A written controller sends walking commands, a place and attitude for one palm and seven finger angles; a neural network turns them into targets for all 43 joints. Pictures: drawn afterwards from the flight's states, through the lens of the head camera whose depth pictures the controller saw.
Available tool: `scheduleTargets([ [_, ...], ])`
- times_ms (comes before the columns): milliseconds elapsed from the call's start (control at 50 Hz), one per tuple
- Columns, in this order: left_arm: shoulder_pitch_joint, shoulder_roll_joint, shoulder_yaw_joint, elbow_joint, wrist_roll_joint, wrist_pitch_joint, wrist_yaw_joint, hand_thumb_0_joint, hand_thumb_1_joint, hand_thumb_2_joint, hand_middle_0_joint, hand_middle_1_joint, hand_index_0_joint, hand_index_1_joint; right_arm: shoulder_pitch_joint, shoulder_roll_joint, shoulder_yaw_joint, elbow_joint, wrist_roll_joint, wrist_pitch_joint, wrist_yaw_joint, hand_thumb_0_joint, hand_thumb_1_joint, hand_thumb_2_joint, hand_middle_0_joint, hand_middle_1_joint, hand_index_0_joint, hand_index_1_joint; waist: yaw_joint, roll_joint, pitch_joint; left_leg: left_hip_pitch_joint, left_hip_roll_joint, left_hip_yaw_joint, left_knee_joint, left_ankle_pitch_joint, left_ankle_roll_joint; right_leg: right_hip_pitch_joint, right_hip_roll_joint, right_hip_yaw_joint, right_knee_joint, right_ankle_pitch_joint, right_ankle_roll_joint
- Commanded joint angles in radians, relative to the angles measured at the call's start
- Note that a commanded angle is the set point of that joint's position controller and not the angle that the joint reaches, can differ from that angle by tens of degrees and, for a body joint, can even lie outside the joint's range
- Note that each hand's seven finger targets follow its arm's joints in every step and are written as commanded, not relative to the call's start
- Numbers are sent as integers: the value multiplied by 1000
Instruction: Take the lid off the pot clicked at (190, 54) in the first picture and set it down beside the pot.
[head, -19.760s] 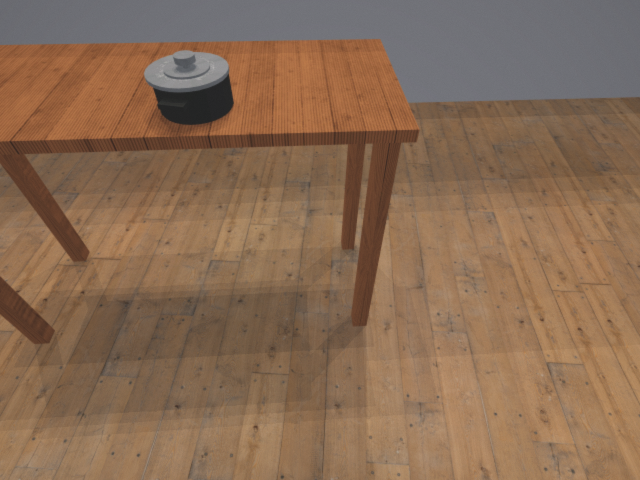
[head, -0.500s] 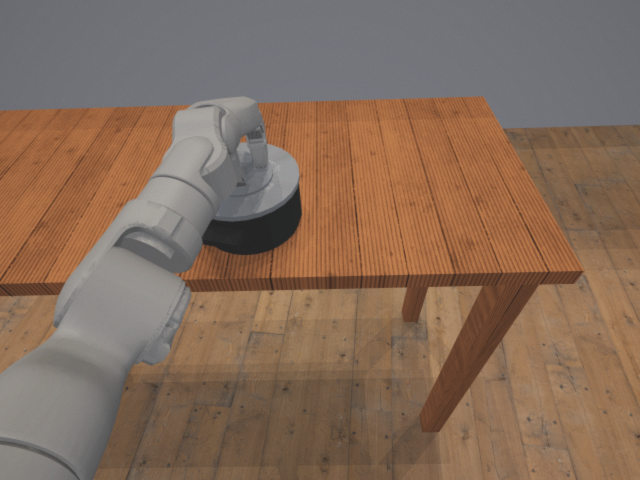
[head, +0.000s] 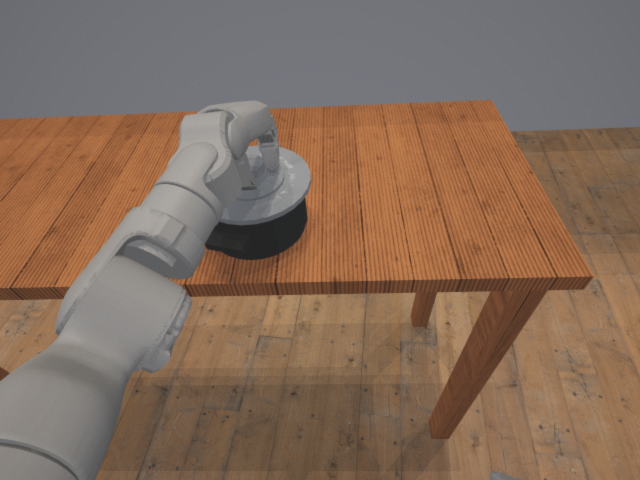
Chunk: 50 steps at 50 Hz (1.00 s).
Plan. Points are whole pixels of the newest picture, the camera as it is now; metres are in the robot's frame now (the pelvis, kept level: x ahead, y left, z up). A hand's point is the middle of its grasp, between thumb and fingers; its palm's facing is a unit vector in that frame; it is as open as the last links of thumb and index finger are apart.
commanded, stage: lift the lid straight up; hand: left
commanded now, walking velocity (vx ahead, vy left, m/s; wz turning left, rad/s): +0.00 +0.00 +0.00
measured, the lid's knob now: (249, 166) +0.49 +0.09 +0.16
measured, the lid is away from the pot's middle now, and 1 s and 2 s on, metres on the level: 0.01 0.01 0.04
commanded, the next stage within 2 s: move the lid sideways beside the pot in 1.66 s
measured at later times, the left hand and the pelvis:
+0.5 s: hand (236, 136) +0.46 +0.09 +0.23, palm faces -0.29 -0.07 -0.96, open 6.8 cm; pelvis +0.00 -0.01 +0.00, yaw +0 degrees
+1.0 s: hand (219, 106) +0.45 +0.10 +0.27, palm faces -0.22 -0.06 -0.97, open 6.7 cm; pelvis -0.01 +0.00 +0.00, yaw +0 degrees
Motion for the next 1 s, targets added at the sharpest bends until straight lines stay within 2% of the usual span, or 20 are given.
scheduleTargets([
  [0,-675,238,99,-193,39,-4,66,0,765,865,-893,-1051,-928,-1041,-65,-111,-37,-114,-6,-56,-10,0,-900,-900,200,300,200,300,2,-125,-393,308,6,-89,23,402,10,25,60,4,-34,397,-37],
  [100,-696,194,65,-182,41,7,67,0,765,865,-893,-1051,-928,-1041,-72,-109,-35,-109,-2,-59,-8,0,-900,-900,200,300,200,300,1,-133,-375,304,6,-85,10,376,7,15,58,2,-37,380,-36],
  [120,-688,206,82,-205,27,3,68,0,765,865,-893,-1051,-928,-1041,-71,-113,-38,-116,-8,-60,-7,0,-900,-900,200,300,200,300,8,-110,-393,310,5,-83,14,384,9,30,55,5,-40,394,-38],
  [140,-667,256,119,-149,42,10,67,0,765,865,-893,-1051,-928,-1041,-72,-112,-34,-111,-10,-57,-11,0,-900,-900,200,300,200,300,11,-149,-384,283,1,-75,13,356,12,50,54,10,-39,402,-35],
  [180,-694,263,110,-118,45,17,61,0,765,865,-893,-1051,-928,-1041,-79,-111,-26,-108,-5,-51,-19,0,-900,-900,200,300,200,300,3,-185,-353,237,-7,-62,-3,276,15,64,51,15,-45,393,-31],
  [320,-733,222,80,-253,34,5,50,0,765,865,-894,-1051,-928,-1041,-98,-107,-36,-133,-10,-72,-13,0,-900,-900,200,300,200,300,10,-90,-453,324,-1,-75,27,413,13,74,47,19,-34,451,-35],
  [360,-703,281,124,-187,53,18,45,0,765,865,-894,-1051,-928,-1041,-95,-110,-30,-123,-9,-65,-16,0,-900,-900,200,300,200,300,16,-136,-420,276,-6,-63,21,372,17,92,45,24,-36,454,-31],
  [420,-708,234,77,-148,33,29,36,0,765,865,-894,-1051,-928,-1041,-99,-114,-28,-119,0,-53,-19,0,-900,-900,200,300,200,300,3,-166,-312,219,-11,-53,-2,270,18,64,46,14,-56,408,-31],
  [480,-767,289,109,-208,48,22,34,0,765,865,-894,-1051,-928,-1041,-115,-110,-24,-128,-3,-62,-23,0,-900,-900,200,300,200,300,13,-141,-381,253,-10,-56,-1,284,17,87,41,26,-44,417,-30],
  [520,-765,229,63,-243,30,17,30,0,765,865,-894,-1051,-928,-1041,-122,-110,-28,-136,-4,-65,-21,0,-900,-900,200,300,200,300,6,-98,-403,283,-8,-63,14,336,16,76,41,21,-42,435,-34],
  [540,-792,282,105,-266,46,15,32,0,765,865,-894,-1051,-928,-1041,-117,-103,-27,-136,-4,-71,-19,0,-900,-900,200,300,200,300,12,-104,-439,294,-6,-64,15,342,15,94,41,28,-36,435,-31],
  [640,-776,340,140,-210,61,27,26,0,765,865,-894,-1051,-928,-1041,-117,-111,-23,-128,-1,-66,-20,0,-900,-900,200,300,200,300,18,-142,-394,242,-8,-53,6,298,16,104,38,28,-41,424,-31],
  [680,-768,285,91,-173,59,35,19,0,765,865,-894,-1051,-928,-1041,-120,-109,-19,-126,4,-63,-21,0,-900,-900,200,300,200,300,10,-156,-353,231,-9,-54,0,282,16,78,41,22,-48,406,-30],
  [720,-761,237,63,-215,35,36,18,0,765,865,-894,-1051,-928,-1041,-126,-113,-27,-135,2,-65,-16,0,-900,-900,200,300,200,300,10,-106,-361,265,-4,-64,8,322,14,57,42,15,-48,404,-36],
  [740,-800,279,91,-238,54,35,17,0,765,865,-894,-1051,-928,-1041,-127,-109,-23,-134,3,-69,-14,0,-900,-900,200,300,200,300,11,-115,-392,273,-2,-66,6,324,12,69,41,21,-41,399,-34],
  [780,-811,254,67,-250,54,38,10,0,765,865,-894,-1051,-928,-1041,-130,-106,-22,-139,3,-73,-12,0,-900,-900,200,300,200,300,8,-107,-417,294,-2,-72,14,361,13,67,43,21,-37,412,-34],
  [820,-783,252,74,-241,35,42,9,0,765,865,-894,-1051,-928,-1041,-125,-115,-29,-135,0,-72,-11,0,-900,-900,200,300,200,300,8,-110,-392,288,0,-76,19,369,13,59,43,13,-45,408,-37],
  [880,-830,297,98,-172,60,49,8,0,765,865,-894,-1051,-928,-1041,-117,-111,-18,-120,3,-71,-17,0,-900,-900,200,300,200,300,4,-160,-341,243,-6,-69,-9,252,12,45,46,14,-54,346,-34],
  [920,-857,271,79,-215,37,38,15,0,765,865,-894,-1051,-928,-1041,-124,-117,-21,-124,3,-72,-19,0,-900,-900,200,300,200,300,5,-114,-366,260,-1,-78,-10,264,6,43,42,8,-50,334,-41],
  [980,-899,257,63,-171,64,40,15,0,765,865,-894,-1051,-928,-1041,-117,-106,-15,-117,3,-83,-20,0,-900,-900,200,300,200,300,-3,-115,-369,275,1,-83,-14,262,4,21,47,10,-51,314,-41],
])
